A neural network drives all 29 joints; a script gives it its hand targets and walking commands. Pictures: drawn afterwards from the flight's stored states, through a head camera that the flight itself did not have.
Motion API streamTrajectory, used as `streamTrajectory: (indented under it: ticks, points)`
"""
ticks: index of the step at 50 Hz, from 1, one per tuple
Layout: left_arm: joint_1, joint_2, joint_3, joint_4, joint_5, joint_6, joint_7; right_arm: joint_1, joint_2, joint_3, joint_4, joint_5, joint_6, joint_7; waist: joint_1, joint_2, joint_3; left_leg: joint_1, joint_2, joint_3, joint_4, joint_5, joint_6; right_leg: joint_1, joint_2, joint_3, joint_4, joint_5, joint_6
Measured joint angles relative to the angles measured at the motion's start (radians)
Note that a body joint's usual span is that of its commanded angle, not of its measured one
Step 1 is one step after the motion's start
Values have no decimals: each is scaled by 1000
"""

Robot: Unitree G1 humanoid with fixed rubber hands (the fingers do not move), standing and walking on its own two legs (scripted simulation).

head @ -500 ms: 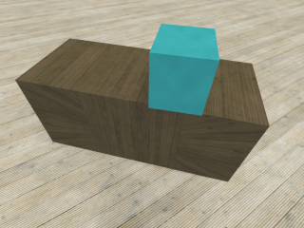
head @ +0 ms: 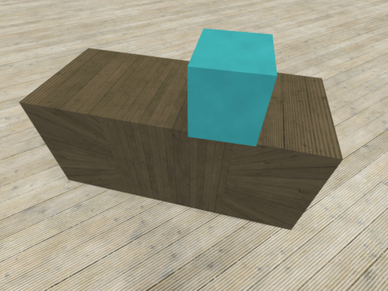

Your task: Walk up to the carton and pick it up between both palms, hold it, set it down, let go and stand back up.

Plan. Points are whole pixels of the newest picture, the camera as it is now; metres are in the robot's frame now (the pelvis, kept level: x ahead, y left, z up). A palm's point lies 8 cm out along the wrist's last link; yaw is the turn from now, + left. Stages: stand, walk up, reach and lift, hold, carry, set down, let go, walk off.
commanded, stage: stand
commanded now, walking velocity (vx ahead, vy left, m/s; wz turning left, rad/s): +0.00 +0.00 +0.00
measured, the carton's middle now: (229, 86) +0.85 -0.10 -0.02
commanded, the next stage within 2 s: walk up in 0.46 s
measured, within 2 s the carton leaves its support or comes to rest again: neither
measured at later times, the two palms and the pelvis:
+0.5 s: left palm out of the picture +0.02 +0.24 -0.13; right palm out of the picture +0.03 -0.23 -0.13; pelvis +0.01 +0.00 +0.01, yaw +0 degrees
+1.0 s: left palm out of the picture +0.09 +0.30 -0.12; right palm out of the picture +0.03 -0.23 -0.14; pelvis +0.07 +0.04 -0.01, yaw -8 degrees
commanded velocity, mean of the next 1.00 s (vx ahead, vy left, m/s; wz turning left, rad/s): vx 0.00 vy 0.00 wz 0.00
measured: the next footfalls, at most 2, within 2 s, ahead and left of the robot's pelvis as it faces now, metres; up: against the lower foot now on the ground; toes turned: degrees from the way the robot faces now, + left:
right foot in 1.20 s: +0.26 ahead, -0.07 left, +0.00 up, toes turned -13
left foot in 1.68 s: +0.46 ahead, +0.22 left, +0.00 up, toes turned -20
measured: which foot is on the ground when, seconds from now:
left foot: down 0.00-1.00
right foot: down 0.00-0.92, up 0.94-1.00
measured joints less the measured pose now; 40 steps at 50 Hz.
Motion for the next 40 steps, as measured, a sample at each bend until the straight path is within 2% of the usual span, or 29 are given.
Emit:
streamTrajectory:
  ticks: [33,34,37,40]
  points:
    - [-9,-26,6,197,-4,-5,15,41,17,-1,208,4,-23,-12,-5,-10,23,74,-11,6,-89,28,9,71,-13,6,-83,26,11]
    - [-2,-24,8,191,7,-6,15,43,17,-2,205,-8,-24,-7,-2,-11,19,72,-11,11,-72,-3,12,65,-12,10,-62,-4,0]
    - [49,-13,18,169,29,-9,10,57,-7,-15,181,-34,-25,10,6,-7,-14,52,-16,25,6,-219,28,27,-2,47,37,-197,-48]
    - [88,5,27,144,27,-21,6,58,-45,-25,143,-36,-34,22,6,8,-12,33,-14,47,44,-240,32,4,5,78,65,-200,-56]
